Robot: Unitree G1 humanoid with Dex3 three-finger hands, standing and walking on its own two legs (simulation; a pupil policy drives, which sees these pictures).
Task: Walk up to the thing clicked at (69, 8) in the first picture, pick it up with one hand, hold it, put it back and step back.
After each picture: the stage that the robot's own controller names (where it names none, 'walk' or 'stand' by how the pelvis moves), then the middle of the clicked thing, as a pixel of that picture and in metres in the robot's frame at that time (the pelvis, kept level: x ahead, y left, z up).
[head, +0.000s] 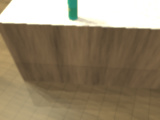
stand; (72, 0) +0.99 +0.10 +0.03
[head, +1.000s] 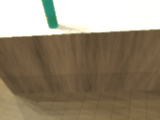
walk; (49, 8) +0.88 +0.25 +0.05
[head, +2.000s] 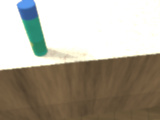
walk; (34, 31) +0.59 +0.24 +0.07
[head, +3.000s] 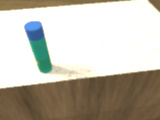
stand; (40, 49) +0.54 +0.22 +0.03
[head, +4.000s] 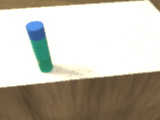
stand; (41, 49) +0.54 +0.21 +0.03
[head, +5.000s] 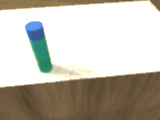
stand; (40, 49) +0.54 +0.21 +0.03
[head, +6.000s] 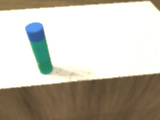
stand; (41, 51) +0.53 +0.21 +0.03
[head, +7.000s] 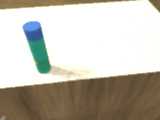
rise first; (38, 50) +0.53 +0.23 +0.03
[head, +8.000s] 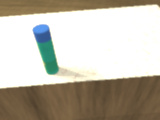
go down; (47, 51) +0.54 +0.22 +0.03
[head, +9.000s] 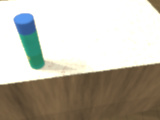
go down; (31, 44) +0.54 +0.21 +0.04
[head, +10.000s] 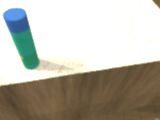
go down; (24, 43) +0.51 +0.21 +0.06
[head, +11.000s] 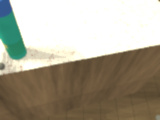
close in; (8, 29) +0.53 +0.23 +0.08
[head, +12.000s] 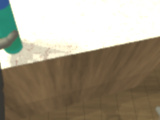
close; (4, 23) +0.54 +0.22 +0.10
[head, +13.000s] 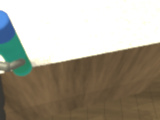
lift; (11, 49) +0.44 +0.21 +0.09
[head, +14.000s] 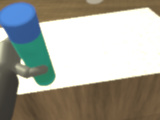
lift; (34, 53) +0.32 +0.14 +0.25
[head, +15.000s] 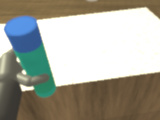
hold; (36, 63) +0.32 +0.15 +0.21
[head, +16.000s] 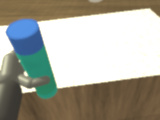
hold; (37, 65) +0.31 +0.15 +0.20
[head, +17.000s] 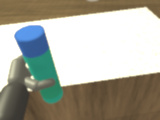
crouch; (43, 69) +0.32 +0.14 +0.18
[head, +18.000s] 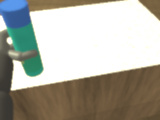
crouch; (25, 43) +0.42 +0.18 +0.19
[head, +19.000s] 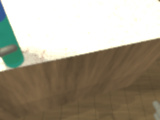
lower; (2, 36) +0.49 +0.21 +0.08
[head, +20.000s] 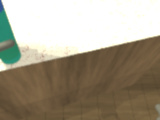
lower; out of the picture +0.50 +0.21 +0.10
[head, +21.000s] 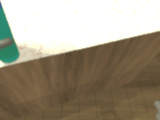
lower; out of the picture +0.50 +0.21 +0.10
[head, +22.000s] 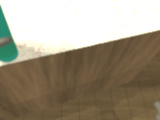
lower; out of the picture +0.51 +0.21 +0.10
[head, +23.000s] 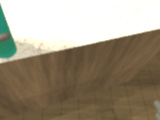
rest; out of the picture +0.51 +0.21 +0.11
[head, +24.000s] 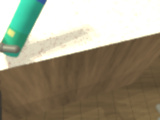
withdraw; (24, 20) +0.56 +0.14 +0.09
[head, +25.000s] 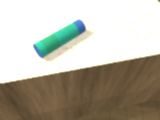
sink last; (61, 37) +0.61 +0.09 -0.01
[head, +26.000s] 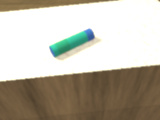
stand; (72, 42) +0.68 +0.12 -0.02
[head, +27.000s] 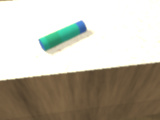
stand; (63, 35) +0.68 +0.13 -0.01
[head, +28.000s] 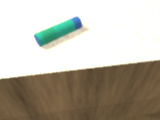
stand; (59, 30) +0.70 +0.15 +0.00
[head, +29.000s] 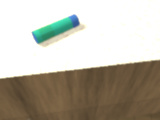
stand; (56, 28) +0.72 +0.17 +0.00
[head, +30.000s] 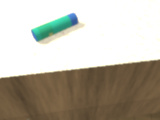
stand; (55, 26) +0.73 +0.17 +0.00
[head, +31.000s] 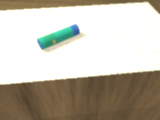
stand; (59, 36) +0.75 +0.17 -0.05
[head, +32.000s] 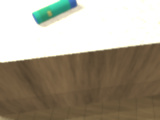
walk; (55, 9) +0.82 +0.19 -0.03
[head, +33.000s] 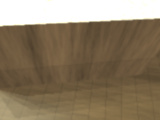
walk; out of the picture +1.04 +0.18 -0.04
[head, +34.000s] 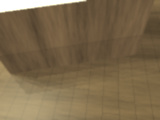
walk; out of the picture +1.33 +0.31 -0.03
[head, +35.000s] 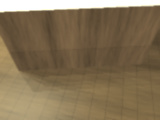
stand; out of the picture +1.38 +0.16 -0.05
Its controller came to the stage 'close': yes
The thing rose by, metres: 0.20
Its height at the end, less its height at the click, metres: -0.09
